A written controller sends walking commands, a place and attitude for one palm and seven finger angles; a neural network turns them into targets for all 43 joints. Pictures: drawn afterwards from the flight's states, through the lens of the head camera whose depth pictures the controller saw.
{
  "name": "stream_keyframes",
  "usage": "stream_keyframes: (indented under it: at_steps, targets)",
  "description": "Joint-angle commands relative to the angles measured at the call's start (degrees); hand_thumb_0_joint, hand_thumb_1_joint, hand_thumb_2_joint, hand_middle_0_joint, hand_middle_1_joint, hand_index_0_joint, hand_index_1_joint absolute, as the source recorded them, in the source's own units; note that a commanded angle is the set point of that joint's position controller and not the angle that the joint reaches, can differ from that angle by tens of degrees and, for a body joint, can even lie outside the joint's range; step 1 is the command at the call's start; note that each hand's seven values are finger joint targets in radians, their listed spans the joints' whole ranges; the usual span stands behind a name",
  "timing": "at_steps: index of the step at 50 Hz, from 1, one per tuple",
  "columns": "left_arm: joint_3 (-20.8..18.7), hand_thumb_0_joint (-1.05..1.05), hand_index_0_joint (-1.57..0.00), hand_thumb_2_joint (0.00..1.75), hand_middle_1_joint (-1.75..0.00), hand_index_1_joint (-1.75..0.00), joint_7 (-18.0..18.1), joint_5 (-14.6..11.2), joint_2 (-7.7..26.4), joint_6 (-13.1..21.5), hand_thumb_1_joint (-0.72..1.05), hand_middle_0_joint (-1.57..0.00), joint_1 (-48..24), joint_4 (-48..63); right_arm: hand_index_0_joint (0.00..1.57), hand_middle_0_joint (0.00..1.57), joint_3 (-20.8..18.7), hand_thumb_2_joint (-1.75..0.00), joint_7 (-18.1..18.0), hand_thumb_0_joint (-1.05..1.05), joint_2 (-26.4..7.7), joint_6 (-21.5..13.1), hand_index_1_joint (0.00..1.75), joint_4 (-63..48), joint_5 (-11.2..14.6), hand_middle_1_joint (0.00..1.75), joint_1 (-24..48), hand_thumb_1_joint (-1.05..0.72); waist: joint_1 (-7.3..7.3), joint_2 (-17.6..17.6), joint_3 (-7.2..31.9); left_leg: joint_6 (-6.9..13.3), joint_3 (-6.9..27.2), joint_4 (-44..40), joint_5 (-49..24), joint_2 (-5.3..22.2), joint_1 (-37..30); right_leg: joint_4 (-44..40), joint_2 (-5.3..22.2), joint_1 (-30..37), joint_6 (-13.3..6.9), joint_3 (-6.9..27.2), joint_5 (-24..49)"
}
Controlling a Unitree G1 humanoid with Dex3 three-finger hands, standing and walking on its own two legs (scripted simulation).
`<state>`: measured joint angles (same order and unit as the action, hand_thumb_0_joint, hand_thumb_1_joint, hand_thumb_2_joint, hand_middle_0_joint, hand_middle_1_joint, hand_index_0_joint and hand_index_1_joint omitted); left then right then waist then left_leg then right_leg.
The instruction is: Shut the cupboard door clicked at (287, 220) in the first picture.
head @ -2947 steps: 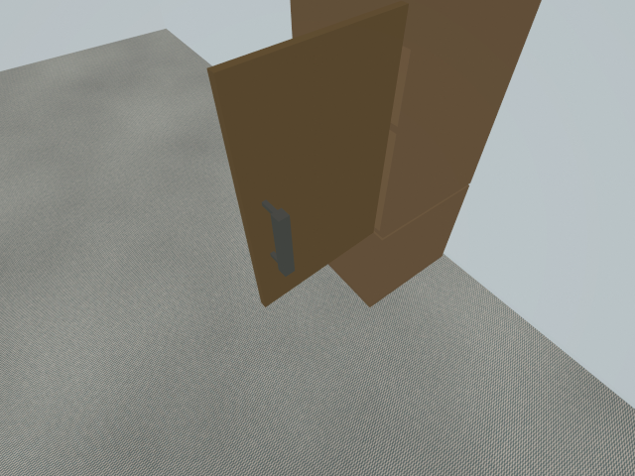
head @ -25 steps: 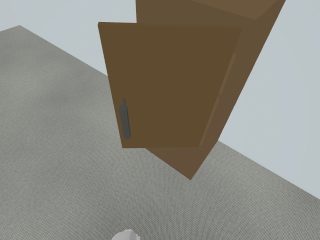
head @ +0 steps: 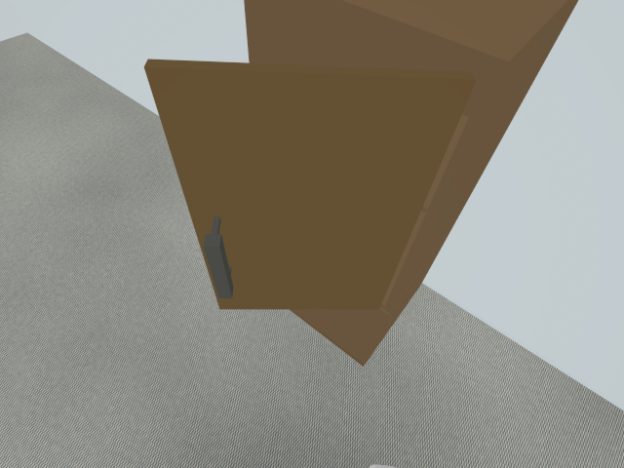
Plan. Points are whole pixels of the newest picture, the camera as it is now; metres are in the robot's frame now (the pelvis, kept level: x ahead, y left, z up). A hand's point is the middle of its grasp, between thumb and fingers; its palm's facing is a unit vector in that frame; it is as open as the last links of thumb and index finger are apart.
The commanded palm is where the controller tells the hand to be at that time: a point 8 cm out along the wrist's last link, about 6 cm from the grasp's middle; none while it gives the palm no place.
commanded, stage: come to a stop and stand still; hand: left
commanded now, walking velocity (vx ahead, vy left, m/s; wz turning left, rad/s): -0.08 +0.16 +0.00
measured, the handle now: (221, 259) +0.45 +0.19 -0.09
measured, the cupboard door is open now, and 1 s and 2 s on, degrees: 40 40 40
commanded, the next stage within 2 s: look again from close up in 0.82 s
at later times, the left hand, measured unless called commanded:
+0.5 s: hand out of the picture -0.01 +0.19 -0.18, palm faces +0.08 -0.97 -0.23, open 7.4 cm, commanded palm none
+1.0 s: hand out of the picture -0.07 +0.18 -0.18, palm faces +0.00 -0.99 -0.17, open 7.4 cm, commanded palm none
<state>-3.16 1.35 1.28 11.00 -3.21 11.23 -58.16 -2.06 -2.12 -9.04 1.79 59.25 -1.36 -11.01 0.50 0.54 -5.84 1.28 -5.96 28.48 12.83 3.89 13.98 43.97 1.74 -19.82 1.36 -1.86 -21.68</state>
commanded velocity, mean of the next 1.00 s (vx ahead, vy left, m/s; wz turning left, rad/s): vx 0.01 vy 0.06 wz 0.00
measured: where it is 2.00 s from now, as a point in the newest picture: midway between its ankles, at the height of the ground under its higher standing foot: outside the picture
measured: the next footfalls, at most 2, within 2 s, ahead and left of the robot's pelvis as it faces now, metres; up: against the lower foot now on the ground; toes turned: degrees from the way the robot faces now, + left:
right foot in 0.06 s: +0.01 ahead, -0.12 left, +0.00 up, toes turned +1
left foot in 0.50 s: -0.03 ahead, +0.12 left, +0.00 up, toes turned +5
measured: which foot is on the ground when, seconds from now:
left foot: down 0.00-0.06, up 0.08-0.48, down 0.50-1.00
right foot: up 0.00-0.04, down 0.06-1.00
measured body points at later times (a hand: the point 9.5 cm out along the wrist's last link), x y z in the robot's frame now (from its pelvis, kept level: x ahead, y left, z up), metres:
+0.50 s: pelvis -0.05 -0.01 -0.01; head -0.03 +0.00 +0.44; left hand -0.02 +0.24 -0.16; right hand +0.03 -0.26 -0.15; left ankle -0.07 +0.13 -0.74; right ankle +0.00 -0.14 -0.74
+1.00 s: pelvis -0.06 +0.01 +0.00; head -0.05 +0.02 +0.45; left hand -0.07 +0.23 -0.16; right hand -0.06 -0.21 -0.16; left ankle -0.07 +0.13 -0.74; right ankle -0.03 -0.12 -0.74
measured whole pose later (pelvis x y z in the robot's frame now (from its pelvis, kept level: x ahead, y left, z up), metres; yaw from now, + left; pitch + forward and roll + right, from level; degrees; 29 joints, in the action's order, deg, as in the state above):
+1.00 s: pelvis -0.06 +0.01 +0.00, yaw -1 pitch -2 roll +0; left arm 0.8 1.8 1.2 8.1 1.1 17.1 -64.1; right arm 0.0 -0.6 -9.3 -0.1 61.5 -0.9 -16.7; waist 0.4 0.2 -2.6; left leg 0.3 -2.2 27.4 15.5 0.7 10.3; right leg 26.1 1.3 -13.1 1.3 0.5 -11.3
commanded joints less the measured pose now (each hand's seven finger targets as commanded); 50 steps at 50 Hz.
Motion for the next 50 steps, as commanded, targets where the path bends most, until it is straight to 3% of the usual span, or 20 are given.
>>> stream_keyframes:
  at_steps: [1, 3, 4, 5, 7, 12, 19, 22, 23, 25, 26, 27, 28, 32, 36, 39, 45, 46, 47, 50]
  targets:
    - [-0.8, 0.00, -0.20, 0.90, -0.30, -0.30, 0.6, -0.1, 3.6, 1.4, 0.90, -0.20, 9.5, 1.4, 0.20, 0.20, -3.0, -0.90, -0.2, 0.00, -10.4, -0.1, 0.30, -3.5, 0.6, 0.30, -0.6, -0.90, 1.92, -8.9, 8.3, 3.7, 6.4, 0.6, -20.4, 8.9, -1.3, -17.0, 0.7, 10.1, -0.7, 0.3, 15.9]
    - [-1.6, 0.00, -0.20, 0.90, -0.30, -0.30, 1.0, 0.9, 11.2, 3.0, 0.90, -0.20, 7.5, 2.3, 0.20, 0.20, -2.2, -0.90, 0.7, 0.00, -3.9, 0.4, 0.30, -5.0, 1.3, 0.30, -3.5, -0.90, 0.59, 14.7, 6.9, -2.7, 0.2, 16.0, 17.5, -4.2, 7.8, -25.6, 18.8, 10.9, -8.3, 19.7, 41.6]
    - [-1.1, 0.00, -0.20, 0.90, -0.30, -0.30, 0.9, 0.5, 11.7, 3.1, 0.90, -0.20, 6.9, 2.6, 0.20, 0.20, -2.4, -0.90, 0.6, 0.00, -5.5, 1.5, 0.30, -4.9, 1.1, 0.30, -3.6, -0.90, 0.98, 10.4, 7.6, -2.3, 5.5, 23.9, 23.2, -3.4, 5.5, -26.8, 23.0, 6.1, -12.3, 18.9, 41.3]
    - [-0.9, 0.00, -0.20, 0.90, -0.30, -0.30, 0.9, 0.6, 11.2, 2.9, 0.90, -0.20, 4.6, 3.4, 0.20, 0.20, -2.4, -0.90, 0.9, 0.00, -4.4, 2.2, 0.30, -4.7, 0.8, 0.30, -2.9, -0.90, -0.06, 5.8, 5.6, -2.4, 7.5, 29.2, 20.4, -3.7, 6.5, -27.1, 20.8, 3.0, -12.5, 16.4, 36.1]
    - [-1.3, 0.00, -0.20, 0.90, -0.30, -0.30, 1.3, 0.3, 9.9, 3.2, 0.90, -0.20, 2.9, 3.0, 0.20, 0.20, -2.5, -0.90, 0.8, 0.00, -6.7, 2.3, 0.30, -4.1, 0.4, 0.30, -2.2, -0.90, -0.29, 12.0, 5.8, -3.4, 8.4, 35.7, 16.9, -3.4, 13.5, -23.7, 18.0, 10.0, -11.5, 15.9, 44.9]
    - [-1.7, 0.00, -0.20, 0.90, -0.30, -0.30, 1.8, 0.0, 10.0, 3.7, 0.90, -0.20, 6.2, 3.2, 0.20, 0.20, -2.1, -0.90, 1.7, 0.00, -7.6, 1.8, 0.30, -5.1, 0.4, 0.30, -0.3, -0.90, 1.97, 9.2, 9.3, -5.1, 8.6, 34.9, 11.0, -3.1, 16.6, -22.4, 17.1, 17.7, -10.8, 12.1, 43.9]
    - [-2.2, 0.00, -0.20, 0.90, -0.30, -0.30, 1.1, 1.1, 10.9, 3.2, 0.90, -0.20, 5.8, 3.5, 0.20, 0.20, -1.3, -0.90, 2.1, 0.00, -5.5, 0.5, 0.30, -5.3, 0.9, 0.30, -0.2, -0.90, 2.90, 12.6, 6.9, -4.3, 4.1, 12.2, 13.6, -3.8, 6.0, -26.3, 15.2, 12.7, -11.0, 13.0, 24.3]
    - [-1.8, 0.00, -0.20, 0.90, -0.30, -0.30, 0.7, 0.4, 10.5, 2.6, 0.90, -0.20, 2.4, 3.2, 0.20, 0.20, -0.9, -0.90, 1.7, 0.00, -5.2, -0.2, 0.30, -3.0, 1.0, 0.30, -5.9, -0.90, -0.52, 11.3, 6.7, -3.5, 2.4, -3.2, 2.2, -4.8, -6.6, -24.3, 11.5, 4.5, -7.0, 10.1, 13.1]
    - [-1.4, 0.00, -0.20, 0.90, -0.30, -0.30, 0.6, 0.1, 8.8, 2.4, 0.90, -0.20, 1.5, 3.4, 0.20, 0.20, -0.8, -0.90, 1.6, 0.00, -6.0, -0.7, 0.30, -2.0, 1.1, 0.30, -7.8, -0.90, -1.28, 7.5, 6.8, -3.1, 4.0, -7.6, -0.8, -3.4, -11.3, -21.7, 8.9, 0.7, -4.9, 8.7, 7.4]
    - [-0.2, 0.00, -0.20, 0.90, -0.30, -0.30, 0.3, -0.7, 3.8, 1.6, 0.90, -0.20, 3.1, 4.0, 0.20, 0.20, -1.5, -0.90, 1.0, 0.00, -11.9, -1.3, 0.30, -3.3, 0.3, 0.30, -5.9, -0.90, -0.23, -11.3, 4.8, 2.0, 18.8, -15.0, 4.1, 9.9, -4.1, -13.8, 1.5, -0.4, -0.7, 1.7, 0.1]
    - [-0.1, 0.00, -0.20, 0.90, -0.30, -0.30, 0.3, -0.5, 3.6, 1.4, 0.90, -0.20, 2.5, 3.5, 0.20, 0.20, -1.1, -0.90, 0.7, 0.00, -12.5, -1.0, 0.30, -4.2, 0.0, 0.30, -2.3, -0.90, 0.78, -10.1, 1.9, 4.4, 19.3, -17.8, 9.4, 12.0, 5.1, -11.5, 1.1, 5.2, -0.4, 0.6, 0.0]
    - [-0.2, 0.00, -0.20, 0.90, -0.30, -0.30, 0.0, 0.0, 3.2, 1.3, 0.90, -0.20, 4.0, 2.8, 0.20, 0.20, -0.7, -0.90, 0.8, 0.00, -12.2, -0.8, 0.30, -4.7, -0.2, 0.30, 0.4, -0.90, 2.19, -6.7, 1.0, 4.1, 17.3, -18.3, 17.2, 10.0, 10.1, -10.7, 0.6, 8.5, -0.7, 0.9, 1.5]
    - [-0.2, 0.00, -0.20, 0.90, -0.30, -0.30, 0.0, 0.5, 3.5, 0.7, 0.90, -0.20, 4.0, 1.7, 0.20, 0.20, -0.7, -0.90, 0.7, 0.00, -11.1, -1.1, 0.30, -4.6, 0.0, 0.30, 1.5, -0.90, 2.17, -11.5, -1.8, 3.7, 16.7, -20.1, 18.9, 8.2, 11.7, -10.2, 0.7, 8.9, -0.7, 0.2, 3.3]
    - [0.6, 0.00, -0.20, 0.90, -0.30, -0.30, -0.4, 0.0, 3.6, 1.1, 0.90, -0.20, 5.8, -0.9, 0.20, 0.20, 0.1, -0.90, 0.0, 0.00, -9.3, -1.4, 0.30, -3.4, 0.6, 0.30, 0.1, -0.90, 2.06, -11.3, -3.1, 2.7, 12.6, -17.4, 8.7, 5.4, 7.1, -12.8, 0.4, 8.5, -1.0, 1.8, 8.2]
    - [1.4, 0.00, -0.20, 0.90, -0.30, -0.30, -0.1, -0.2, 4.4, 2.6, 0.90, -0.20, 7.9, -2.8, 0.20, 0.20, 0.3, -0.90, 0.1, 0.00, -6.9, -2.0, 0.30, -1.9, 1.2, 0.30, -3.5, -0.90, 1.01, -4.8, 0.0, 0.7, 10.1, -12.0, 2.4, 1.0, 0.3, -23.8, 3.1, 9.3, -2.0, 6.4, 13.6]
    - [1.7, 0.00, -0.20, 0.90, -0.30, -0.30, 0.0, -0.6, 3.8, 3.5, 0.90, -0.20, 6.3, -3.5, 0.20, 0.20, 0.3, -0.90, 0.2, 0.00, -6.7, -2.2, 0.30, -0.3, 1.2, 0.30, -6.2, -0.90, -0.52, 5.5, 4.4, -0.3, 8.4, -9.7, -2.1, 0.8, -5.9, -25.7, 3.7, 8.1, -2.0, 7.2, 12.3]
    - [1.8, 0.00, -0.20, 0.90, -0.30, -0.30, 0.4, -0.5, 2.8, 3.3, 0.90, -0.20, 7.1, -4.6, 0.20, 0.20, 0.9, -0.90, 0.2, 0.00, -5.6, -2.5, 0.30, 2.1, 1.0, 0.30, -7.4, -0.90, -0.31, 0.5, 1.7, -0.5, 8.3, -12.1, 0.8, 1.1, -3.6, -26.0, 3.3, 7.8, -2.1, 7.0, 10.2]
    - [2.8, 0.00, -0.20, 0.90, -0.30, -0.30, 2.7, 0.4, 4.1, 5.5, 0.90, -0.20, 12.4, -6.4, 0.20, 0.20, 1.0, -0.90, 1.0, 0.00, -7.8, -3.9, 0.30, -1.4, 1.1, 0.30, -2.0, -0.90, 1.64, -4.1, 3.4, -1.7, 5.4, -0.8, -6.4, 2.7, -1.2, -22.0, 6.3, 9.4, -2.0, 6.4, 24.2]
    - [2.4, 0.00, -0.20, 0.90, -0.30, -0.30, 2.2, -0.3, 7.2, 5.7, 0.90, -0.20, 10.2, -4.0, 0.20, 0.20, 1.2, -0.90, 1.3, 0.00, -4.5, -3.4, 0.30, -3.1, 0.9, 0.30, -4.7, -0.90, -0.70, -3.6, 6.9, -1.7, 6.6, -2.6, 3.7, -1.3, -1.4, -22.2, 6.9, 8.6, -3.3, 9.3, 11.9]
    - [2.5, 0.00, -0.20, 0.90, -0.30, -0.30, 1.0, -0.2, 5.6, 5.3, 0.90, -0.20, 7.7, -2.6, 0.20, 0.20, 1.3, -0.90, 1.3, 0.00, -5.3, -3.8, 0.30, -2.8, 0.2, 0.30, -7.5, -0.90, -1.07, -6.3, 3.6, -0.4, 8.8, -5.5, 3.1, 0.5, 0.9, -20.2, 3.7, 4.3, -3.4, 6.2, 2.1]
